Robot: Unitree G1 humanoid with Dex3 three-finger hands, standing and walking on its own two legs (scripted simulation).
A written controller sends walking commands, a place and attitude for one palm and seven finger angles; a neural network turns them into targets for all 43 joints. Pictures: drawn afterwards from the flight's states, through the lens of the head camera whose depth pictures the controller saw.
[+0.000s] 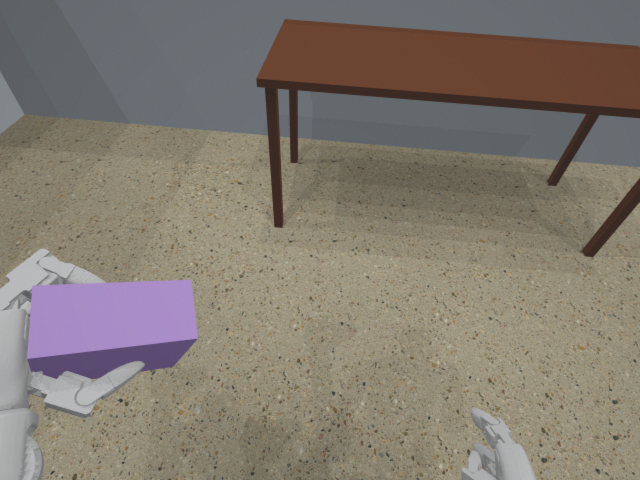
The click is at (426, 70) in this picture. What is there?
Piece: table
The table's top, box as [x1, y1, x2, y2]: [256, 19, 639, 117]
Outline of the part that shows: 256,78 257,86 639,117 639,47 633,45 285,19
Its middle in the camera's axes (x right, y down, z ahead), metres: +0.55 -0.64 +1.42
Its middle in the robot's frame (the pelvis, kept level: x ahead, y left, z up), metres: +1.51 -0.47 -0.09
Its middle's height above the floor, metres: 0.68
